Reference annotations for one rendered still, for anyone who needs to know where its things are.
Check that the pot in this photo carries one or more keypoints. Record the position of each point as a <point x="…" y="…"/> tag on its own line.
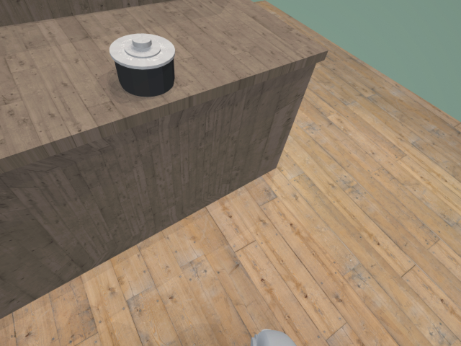
<point x="146" y="82"/>

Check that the lid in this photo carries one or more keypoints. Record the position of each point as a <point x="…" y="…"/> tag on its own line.
<point x="160" y="53"/>

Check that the right robot thigh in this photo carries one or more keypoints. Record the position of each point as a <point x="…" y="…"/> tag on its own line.
<point x="271" y="338"/>

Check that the table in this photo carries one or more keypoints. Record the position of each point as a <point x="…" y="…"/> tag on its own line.
<point x="88" y="170"/>

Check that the knob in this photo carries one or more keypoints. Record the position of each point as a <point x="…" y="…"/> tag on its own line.
<point x="141" y="41"/>

